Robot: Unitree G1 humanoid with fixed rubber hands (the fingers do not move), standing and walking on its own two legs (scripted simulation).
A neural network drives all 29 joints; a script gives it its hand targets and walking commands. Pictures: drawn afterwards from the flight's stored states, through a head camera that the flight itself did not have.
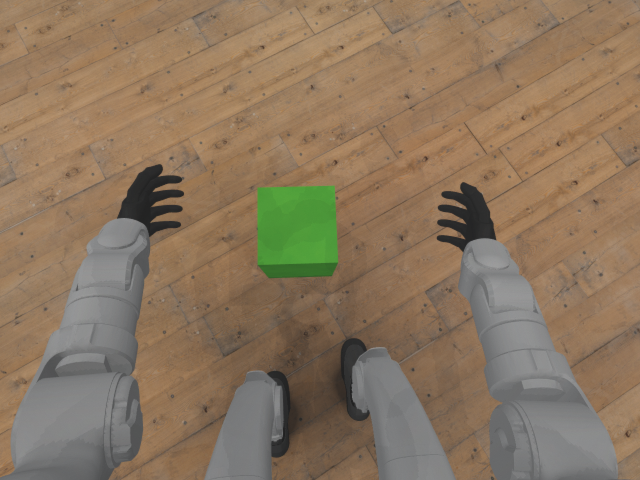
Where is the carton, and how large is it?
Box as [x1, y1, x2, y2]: [257, 186, 337, 277]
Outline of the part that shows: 334,186 257,188 258,265 268,277 322,276 332,274 337,263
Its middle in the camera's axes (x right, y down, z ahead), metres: -0.05 -0.02 +0.98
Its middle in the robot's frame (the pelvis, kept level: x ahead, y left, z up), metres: +0.51 +0.01 -0.57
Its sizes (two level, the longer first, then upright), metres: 0.178 0.176 0.243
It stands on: the floor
